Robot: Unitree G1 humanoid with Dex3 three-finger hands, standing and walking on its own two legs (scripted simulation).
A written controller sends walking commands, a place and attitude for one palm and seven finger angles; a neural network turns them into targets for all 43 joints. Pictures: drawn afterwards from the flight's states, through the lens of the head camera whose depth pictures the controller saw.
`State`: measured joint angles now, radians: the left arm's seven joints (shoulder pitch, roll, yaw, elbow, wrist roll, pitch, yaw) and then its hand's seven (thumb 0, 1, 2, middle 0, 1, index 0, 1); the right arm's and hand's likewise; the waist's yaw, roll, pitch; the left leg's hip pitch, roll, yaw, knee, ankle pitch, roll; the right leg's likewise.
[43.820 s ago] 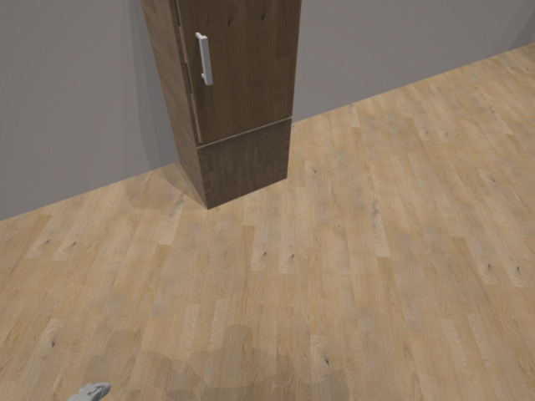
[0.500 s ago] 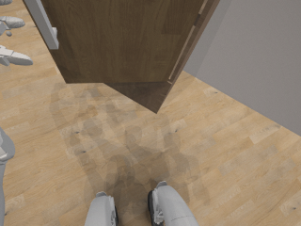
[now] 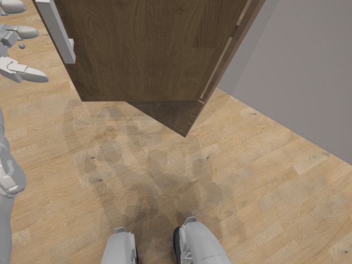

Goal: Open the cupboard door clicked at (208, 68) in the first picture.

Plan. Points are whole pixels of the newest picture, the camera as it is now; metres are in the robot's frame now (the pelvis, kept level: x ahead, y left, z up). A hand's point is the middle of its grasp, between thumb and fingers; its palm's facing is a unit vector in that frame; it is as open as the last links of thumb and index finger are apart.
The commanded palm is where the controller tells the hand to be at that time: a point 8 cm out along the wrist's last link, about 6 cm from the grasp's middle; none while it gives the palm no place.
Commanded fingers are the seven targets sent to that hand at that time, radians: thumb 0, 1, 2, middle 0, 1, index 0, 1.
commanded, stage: move the hooked fingers beside the handle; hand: left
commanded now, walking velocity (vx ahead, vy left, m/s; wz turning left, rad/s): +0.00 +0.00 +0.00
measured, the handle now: (60, 26) +0.60 +0.18 +0.08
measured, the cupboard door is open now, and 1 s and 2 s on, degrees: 36 36 36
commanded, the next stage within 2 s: slide the fingers in behind the handle in 0.38 s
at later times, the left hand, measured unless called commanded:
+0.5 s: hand (25, 49) +0.54 +0.24 +0.07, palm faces -0.03 -1.00 -0.02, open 14.0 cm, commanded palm +0.53 +0.27 +0.07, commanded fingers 0.00 -0.50 0.30 -0.30 -1.20 -0.30 -1.20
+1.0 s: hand (43, 47) +0.55 +0.21 +0.08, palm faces -0.03 -1.00 -0.03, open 14.0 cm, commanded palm +0.53 +0.24 +0.07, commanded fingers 0.00 -0.50 0.30 -0.30 -1.20 -0.30 -1.20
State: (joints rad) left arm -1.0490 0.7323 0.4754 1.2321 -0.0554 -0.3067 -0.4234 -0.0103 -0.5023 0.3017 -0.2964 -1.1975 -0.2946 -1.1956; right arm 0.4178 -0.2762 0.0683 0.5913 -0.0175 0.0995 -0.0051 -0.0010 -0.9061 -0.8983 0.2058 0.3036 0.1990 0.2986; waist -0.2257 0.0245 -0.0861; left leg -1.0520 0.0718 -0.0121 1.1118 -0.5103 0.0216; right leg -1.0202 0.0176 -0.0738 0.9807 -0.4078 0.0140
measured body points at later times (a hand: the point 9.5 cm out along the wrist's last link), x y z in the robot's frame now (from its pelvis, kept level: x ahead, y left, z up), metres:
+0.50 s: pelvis -0.01 +0.00 -0.01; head +0.17 +0.03 +0.40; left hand +0.54 +0.30 +0.08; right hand -0.04 -0.27 -0.10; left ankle +0.00 +0.10 -0.66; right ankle +0.02 -0.14 -0.66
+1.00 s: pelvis +0.00 +0.00 -0.01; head +0.16 +0.03 +0.41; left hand +0.54 +0.27 +0.08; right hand -0.03 -0.26 -0.10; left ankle +0.00 +0.10 -0.66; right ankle +0.02 -0.14 -0.66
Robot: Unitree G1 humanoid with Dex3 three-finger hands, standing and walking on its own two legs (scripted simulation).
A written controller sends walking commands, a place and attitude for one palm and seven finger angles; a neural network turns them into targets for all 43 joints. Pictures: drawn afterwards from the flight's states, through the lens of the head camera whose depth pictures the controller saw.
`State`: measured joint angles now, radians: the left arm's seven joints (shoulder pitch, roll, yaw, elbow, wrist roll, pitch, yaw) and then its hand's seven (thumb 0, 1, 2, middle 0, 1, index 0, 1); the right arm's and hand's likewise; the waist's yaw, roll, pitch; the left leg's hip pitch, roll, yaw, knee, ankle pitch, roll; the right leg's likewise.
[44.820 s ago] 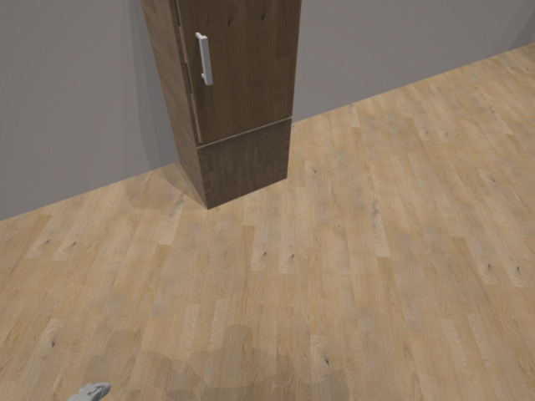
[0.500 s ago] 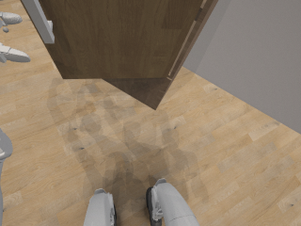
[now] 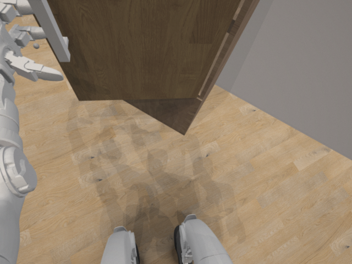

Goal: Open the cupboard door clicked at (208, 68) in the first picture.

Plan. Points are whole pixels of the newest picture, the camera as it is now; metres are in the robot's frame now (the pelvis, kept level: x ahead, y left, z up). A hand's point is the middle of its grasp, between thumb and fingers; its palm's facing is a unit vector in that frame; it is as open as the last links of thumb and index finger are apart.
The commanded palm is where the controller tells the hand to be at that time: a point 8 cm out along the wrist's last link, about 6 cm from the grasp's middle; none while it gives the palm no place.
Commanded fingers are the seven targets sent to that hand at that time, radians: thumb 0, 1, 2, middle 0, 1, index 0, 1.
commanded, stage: slide the fingers in behind the handle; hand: left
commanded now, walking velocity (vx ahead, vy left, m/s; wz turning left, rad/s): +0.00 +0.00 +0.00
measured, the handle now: (53, 23) +0.60 +0.19 +0.08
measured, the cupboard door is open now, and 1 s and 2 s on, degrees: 36 36 36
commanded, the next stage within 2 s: close the thumb around the handle in 1.08 s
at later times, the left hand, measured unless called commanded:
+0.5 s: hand (58, 49) +0.55 +0.18 +0.07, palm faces -0.02 -1.00 -0.01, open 14.0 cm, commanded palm +0.53 +0.21 +0.08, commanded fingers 0.00 -0.50 0.30 -0.30 -1.20 -0.30 -1.20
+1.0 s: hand (62, 47) +0.54 +0.17 +0.08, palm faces -0.01 -1.00 -0.03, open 14.0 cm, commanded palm +0.53 +0.20 +0.08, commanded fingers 0.00 -0.50 0.30 -0.30 -1.20 -0.30 -1.20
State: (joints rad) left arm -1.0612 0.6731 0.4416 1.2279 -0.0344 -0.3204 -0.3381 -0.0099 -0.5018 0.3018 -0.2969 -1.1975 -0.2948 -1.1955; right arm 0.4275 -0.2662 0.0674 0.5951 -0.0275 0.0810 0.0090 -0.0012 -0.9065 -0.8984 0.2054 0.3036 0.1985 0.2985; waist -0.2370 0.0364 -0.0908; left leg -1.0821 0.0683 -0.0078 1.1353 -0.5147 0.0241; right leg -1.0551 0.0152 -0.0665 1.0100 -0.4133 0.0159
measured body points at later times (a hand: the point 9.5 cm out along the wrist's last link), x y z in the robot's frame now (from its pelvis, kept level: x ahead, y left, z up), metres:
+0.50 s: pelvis +0.00 -0.01 +0.00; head +0.16 +0.02 +0.42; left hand +0.54 +0.23 +0.08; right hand -0.02 -0.27 -0.10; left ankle +0.00 +0.10 -0.65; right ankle +0.03 -0.14 -0.65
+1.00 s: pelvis +0.00 -0.01 +0.00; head +0.16 +0.01 +0.42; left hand +0.54 +0.22 +0.09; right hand -0.02 -0.27 -0.10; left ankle +0.00 +0.10 -0.65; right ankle +0.03 -0.14 -0.65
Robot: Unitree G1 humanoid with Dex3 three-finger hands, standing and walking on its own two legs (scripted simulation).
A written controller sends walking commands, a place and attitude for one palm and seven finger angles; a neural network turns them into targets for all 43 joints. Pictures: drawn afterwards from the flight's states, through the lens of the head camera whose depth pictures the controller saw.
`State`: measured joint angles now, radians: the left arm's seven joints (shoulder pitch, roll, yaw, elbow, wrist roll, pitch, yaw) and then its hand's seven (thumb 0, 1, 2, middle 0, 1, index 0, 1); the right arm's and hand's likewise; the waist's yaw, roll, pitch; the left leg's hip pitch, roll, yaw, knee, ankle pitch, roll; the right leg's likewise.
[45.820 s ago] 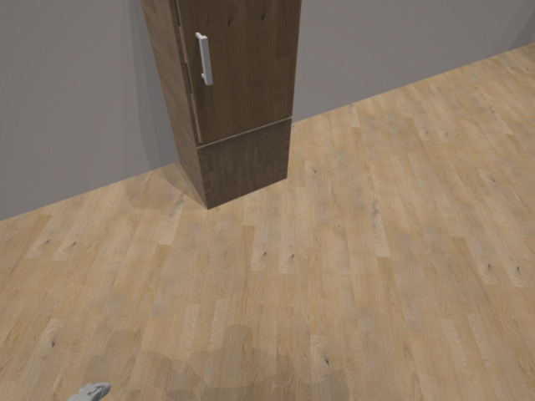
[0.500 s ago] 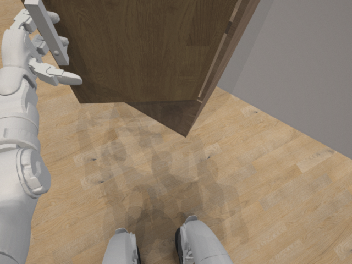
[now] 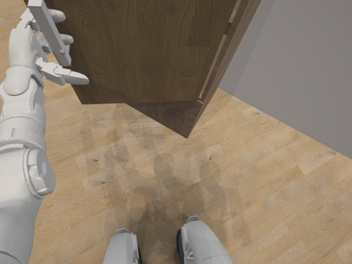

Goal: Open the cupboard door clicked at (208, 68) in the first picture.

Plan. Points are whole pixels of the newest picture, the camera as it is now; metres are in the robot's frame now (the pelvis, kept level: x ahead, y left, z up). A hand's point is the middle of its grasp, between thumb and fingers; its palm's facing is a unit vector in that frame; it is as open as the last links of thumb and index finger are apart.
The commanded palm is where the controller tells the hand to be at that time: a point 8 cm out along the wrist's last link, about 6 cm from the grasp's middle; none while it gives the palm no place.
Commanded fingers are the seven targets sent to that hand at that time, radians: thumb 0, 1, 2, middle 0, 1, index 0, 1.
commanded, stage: slide the fingers in behind the handle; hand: left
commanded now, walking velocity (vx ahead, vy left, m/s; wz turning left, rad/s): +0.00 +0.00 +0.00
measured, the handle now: (54, 29) +0.61 +0.19 +0.08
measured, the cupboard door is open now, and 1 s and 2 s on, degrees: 36 36 69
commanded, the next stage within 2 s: close the thumb around the handle in 0.08 s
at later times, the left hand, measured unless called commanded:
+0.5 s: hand (64, 50) +0.56 +0.17 +0.07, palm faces -0.01 -1.00 -0.01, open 11.1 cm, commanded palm +0.54 +0.21 +0.08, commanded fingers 0.00 0.45 0.71 -0.37 -1.30 -0.37 -1.30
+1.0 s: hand (64, 53) +0.55 +0.17 +0.08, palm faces -0.02 -1.00 -0.01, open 5.8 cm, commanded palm +0.53 +0.21 +0.08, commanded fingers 0.00 0.90 0.90 -0.40 -1.35 -0.40 -1.35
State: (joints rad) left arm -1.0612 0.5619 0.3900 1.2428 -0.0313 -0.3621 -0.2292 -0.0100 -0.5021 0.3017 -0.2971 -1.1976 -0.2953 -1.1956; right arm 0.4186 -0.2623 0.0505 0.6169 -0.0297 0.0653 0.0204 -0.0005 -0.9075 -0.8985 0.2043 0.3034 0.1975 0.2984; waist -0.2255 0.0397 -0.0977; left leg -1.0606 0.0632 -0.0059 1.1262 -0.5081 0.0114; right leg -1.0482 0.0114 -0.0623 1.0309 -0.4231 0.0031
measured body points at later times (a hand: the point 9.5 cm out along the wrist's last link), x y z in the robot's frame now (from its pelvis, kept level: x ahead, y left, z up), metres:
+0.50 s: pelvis +0.00 +0.00 +0.00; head +0.17 +0.03 +0.42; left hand +0.56 +0.22 +0.08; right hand -0.03 -0.25 -0.10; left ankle +0.00 +0.11 -0.65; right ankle +0.03 -0.13 -0.65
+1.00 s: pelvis +0.00 +0.00 +0.00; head +0.16 +0.02 +0.42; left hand +0.54 +0.22 +0.08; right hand -0.01 -0.26 -0.10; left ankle +0.00 +0.11 -0.65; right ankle +0.03 -0.13 -0.65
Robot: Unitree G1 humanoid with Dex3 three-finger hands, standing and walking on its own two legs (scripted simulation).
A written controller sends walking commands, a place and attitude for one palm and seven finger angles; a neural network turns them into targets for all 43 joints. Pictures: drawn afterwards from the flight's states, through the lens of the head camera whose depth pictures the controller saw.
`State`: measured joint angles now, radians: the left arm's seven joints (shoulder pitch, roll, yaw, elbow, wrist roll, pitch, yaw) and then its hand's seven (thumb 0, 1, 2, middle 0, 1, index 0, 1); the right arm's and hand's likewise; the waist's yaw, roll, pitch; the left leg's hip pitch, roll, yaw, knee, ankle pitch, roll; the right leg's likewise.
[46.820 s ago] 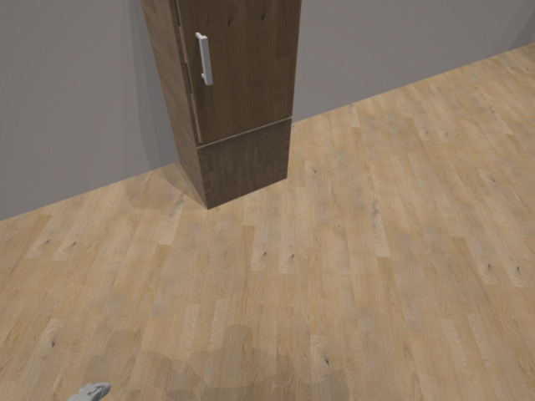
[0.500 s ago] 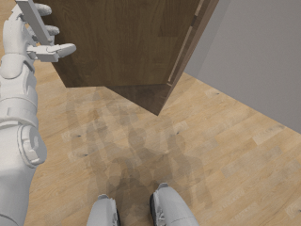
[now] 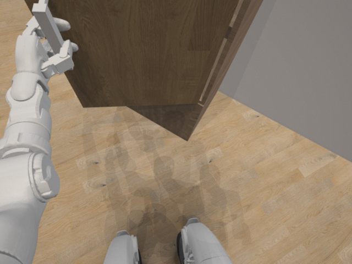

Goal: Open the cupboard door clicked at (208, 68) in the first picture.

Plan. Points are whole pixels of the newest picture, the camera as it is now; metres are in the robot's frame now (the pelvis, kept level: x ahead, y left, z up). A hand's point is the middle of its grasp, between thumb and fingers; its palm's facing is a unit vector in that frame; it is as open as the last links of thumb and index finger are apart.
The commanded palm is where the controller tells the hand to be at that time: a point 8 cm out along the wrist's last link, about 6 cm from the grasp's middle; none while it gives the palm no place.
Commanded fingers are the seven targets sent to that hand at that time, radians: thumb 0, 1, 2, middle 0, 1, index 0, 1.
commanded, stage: pull the door open along its arc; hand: left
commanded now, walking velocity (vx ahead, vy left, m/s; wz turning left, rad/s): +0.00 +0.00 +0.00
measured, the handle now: (57, 34) +0.60 +0.19 +0.08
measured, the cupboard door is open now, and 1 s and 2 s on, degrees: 36 69 75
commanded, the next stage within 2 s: open thumb and fingers to let go in 1.08 s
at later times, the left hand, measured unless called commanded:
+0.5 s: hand (76, 95) +0.45 +0.14 +0.08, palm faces +0.01 -1.00 +0.04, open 6.1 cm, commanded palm +0.40 +0.21 +0.08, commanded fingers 0.00 0.90 0.90 -0.40 -1.35 -0.40 -1.35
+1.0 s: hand (119, 142) +0.35 +0.07 +0.08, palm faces +0.39 -0.92 -0.01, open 6.2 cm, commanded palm +0.29 +0.11 +0.08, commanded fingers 0.00 0.90 0.90 -0.40 -1.35 -0.40 -1.35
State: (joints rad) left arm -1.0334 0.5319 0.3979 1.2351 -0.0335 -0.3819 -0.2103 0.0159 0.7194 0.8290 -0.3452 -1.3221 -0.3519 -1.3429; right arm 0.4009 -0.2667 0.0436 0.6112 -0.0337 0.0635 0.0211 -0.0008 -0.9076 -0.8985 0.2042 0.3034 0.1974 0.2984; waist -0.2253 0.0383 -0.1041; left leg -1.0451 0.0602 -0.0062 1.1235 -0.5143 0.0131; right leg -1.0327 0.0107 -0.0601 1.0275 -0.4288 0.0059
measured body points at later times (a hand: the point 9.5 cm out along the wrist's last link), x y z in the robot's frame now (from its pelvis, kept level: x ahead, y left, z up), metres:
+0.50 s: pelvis +0.02 +0.00 +0.02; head +0.11 +0.01 +0.46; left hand +0.44 +0.20 +0.08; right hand +0.05 -0.26 -0.09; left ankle +0.00 +0.11 -0.65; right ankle +0.02 -0.13 -0.65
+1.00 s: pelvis +0.00 -0.03 +0.03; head +0.06 -0.04 +0.47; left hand +0.32 +0.12 +0.08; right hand +0.16 -0.25 -0.09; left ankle +0.00 +0.11 -0.65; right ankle +0.02 -0.13 -0.65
